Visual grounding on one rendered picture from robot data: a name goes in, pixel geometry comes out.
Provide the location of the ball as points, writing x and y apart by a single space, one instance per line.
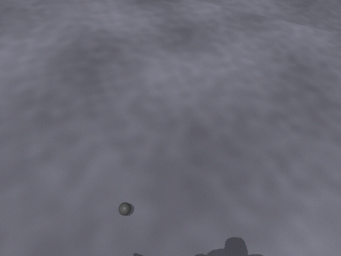
124 209

